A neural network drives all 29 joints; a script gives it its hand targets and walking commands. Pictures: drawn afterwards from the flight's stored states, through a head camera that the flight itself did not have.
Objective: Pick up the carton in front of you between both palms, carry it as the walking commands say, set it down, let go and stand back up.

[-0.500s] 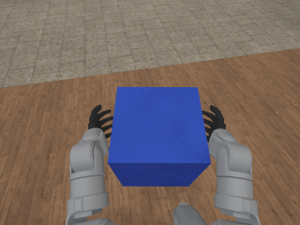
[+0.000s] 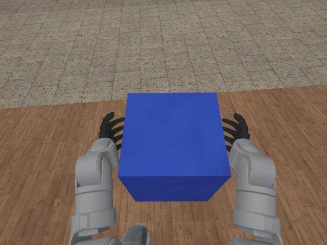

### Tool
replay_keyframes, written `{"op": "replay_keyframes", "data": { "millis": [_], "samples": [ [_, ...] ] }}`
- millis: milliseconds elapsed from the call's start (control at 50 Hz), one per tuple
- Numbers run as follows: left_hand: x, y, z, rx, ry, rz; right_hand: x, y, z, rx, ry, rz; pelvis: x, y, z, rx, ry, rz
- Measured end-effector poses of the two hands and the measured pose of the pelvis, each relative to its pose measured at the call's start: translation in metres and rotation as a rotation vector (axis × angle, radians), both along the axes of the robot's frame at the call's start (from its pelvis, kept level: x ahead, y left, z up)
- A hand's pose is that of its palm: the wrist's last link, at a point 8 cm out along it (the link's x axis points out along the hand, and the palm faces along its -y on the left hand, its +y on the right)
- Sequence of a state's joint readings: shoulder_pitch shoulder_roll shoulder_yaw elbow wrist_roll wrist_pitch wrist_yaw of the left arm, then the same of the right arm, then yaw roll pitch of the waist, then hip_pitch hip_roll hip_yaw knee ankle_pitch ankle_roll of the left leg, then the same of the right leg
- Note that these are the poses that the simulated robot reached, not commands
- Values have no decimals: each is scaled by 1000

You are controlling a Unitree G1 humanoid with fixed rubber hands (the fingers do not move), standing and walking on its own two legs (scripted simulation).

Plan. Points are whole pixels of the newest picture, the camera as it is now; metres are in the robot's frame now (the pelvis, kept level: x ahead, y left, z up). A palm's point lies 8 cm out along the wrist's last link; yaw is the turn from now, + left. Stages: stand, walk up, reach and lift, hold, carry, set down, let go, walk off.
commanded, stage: carry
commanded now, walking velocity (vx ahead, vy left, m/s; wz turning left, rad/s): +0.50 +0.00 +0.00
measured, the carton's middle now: (171, 152) +0.34 +0.02 +0.01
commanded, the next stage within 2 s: none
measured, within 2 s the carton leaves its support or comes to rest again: neither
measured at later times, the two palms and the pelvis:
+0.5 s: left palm (131, 74) +0.65 +0.18 +0.02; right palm (218, 80) +0.62 -0.13 +0.02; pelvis +0.31 +0.05 -0.04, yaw -2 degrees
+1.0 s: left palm (144, 37) +0.94 +0.17 +0.00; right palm (211, 37) +0.95 -0.14 +0.00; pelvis +0.62 +0.00 -0.07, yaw +0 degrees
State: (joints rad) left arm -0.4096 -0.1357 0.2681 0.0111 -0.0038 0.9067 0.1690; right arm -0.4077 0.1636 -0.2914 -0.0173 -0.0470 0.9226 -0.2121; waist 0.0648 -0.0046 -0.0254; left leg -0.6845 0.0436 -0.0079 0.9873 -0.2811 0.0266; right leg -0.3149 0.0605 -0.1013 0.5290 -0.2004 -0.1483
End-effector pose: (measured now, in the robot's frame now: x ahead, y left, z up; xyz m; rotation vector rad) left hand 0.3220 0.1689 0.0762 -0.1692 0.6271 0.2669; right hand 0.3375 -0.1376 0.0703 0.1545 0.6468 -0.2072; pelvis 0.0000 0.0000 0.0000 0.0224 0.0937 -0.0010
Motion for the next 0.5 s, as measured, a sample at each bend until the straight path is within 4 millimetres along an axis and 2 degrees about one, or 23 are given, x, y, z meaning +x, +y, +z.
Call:
{"op": "replay_keyframes", "data": {
  "millis": [80,160,260,300,380,440,500],
  "samples": [
    [54,2,8,10,-44,-13,50,0,7,-13,-46,-15,49,6,-2,-7,0,-7],
    [113,9,10,23,-84,-21,107,5,10,-39,-90,-25,107,17,-14,-27,-3,-14],
    [195,23,-13,41,-103,-43,180,18,-6,-77,-113,-36,186,31,-51,-37,-25,-30],
    [221,23,-28,40,-61,-63,200,18,-19,-89,-71,-50,207,36,-55,-26,-23,-26],
    [260,17,-49,-1,36,-81,225,16,-43,-38,25,-78,246,45,-49,-39,-17,-22],
    [291,12,-56,-23,57,-87,251,14,-49,-13,42,-88,276,48,-44,-43,-13,-25],
    [325,10,-56,-20,41,-89,285,11,-47,-11,24,-88,308,48,-40,-46,-6,-24]
  ]
}}
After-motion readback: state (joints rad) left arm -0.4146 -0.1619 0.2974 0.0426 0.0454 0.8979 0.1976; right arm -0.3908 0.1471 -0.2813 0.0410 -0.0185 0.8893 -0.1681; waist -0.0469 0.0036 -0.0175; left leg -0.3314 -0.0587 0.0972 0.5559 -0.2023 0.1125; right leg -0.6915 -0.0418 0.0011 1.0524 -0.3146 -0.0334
